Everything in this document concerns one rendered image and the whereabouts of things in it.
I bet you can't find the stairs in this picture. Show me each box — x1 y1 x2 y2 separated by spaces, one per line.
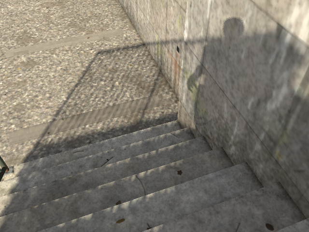
0 120 309 232

